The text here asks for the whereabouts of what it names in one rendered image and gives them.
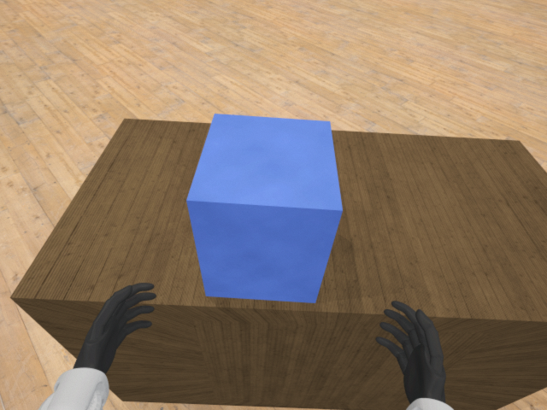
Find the left robot hand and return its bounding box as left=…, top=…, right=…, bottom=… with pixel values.
left=73, top=283, right=156, bottom=374

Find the left robot forearm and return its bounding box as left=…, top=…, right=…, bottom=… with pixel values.
left=38, top=367, right=109, bottom=410

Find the carton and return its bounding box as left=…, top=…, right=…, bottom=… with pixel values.
left=186, top=114, right=343, bottom=303

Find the pedestal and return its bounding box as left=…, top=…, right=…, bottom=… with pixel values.
left=10, top=119, right=547, bottom=410

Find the right robot hand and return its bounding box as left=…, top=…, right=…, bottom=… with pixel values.
left=375, top=301, right=446, bottom=404

